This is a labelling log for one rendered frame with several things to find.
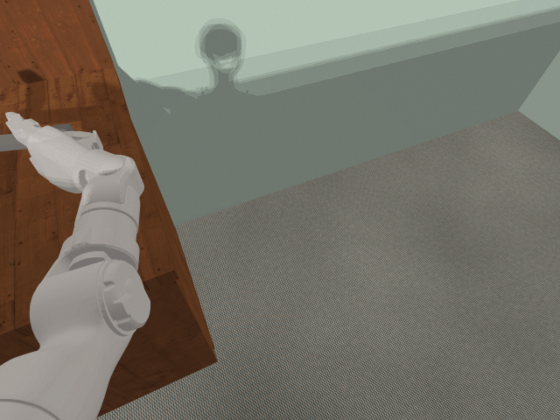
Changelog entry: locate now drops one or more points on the robot left upper arm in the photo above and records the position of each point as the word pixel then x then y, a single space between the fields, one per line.
pixel 83 320

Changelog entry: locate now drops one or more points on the counter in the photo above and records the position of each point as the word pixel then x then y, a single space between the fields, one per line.
pixel 55 68

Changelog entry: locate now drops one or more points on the tap lever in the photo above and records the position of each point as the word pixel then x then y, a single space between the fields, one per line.
pixel 9 143

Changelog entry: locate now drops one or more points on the robot left forearm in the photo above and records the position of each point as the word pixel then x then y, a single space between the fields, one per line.
pixel 107 221

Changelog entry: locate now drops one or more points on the left robot hand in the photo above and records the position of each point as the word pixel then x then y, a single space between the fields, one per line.
pixel 53 152

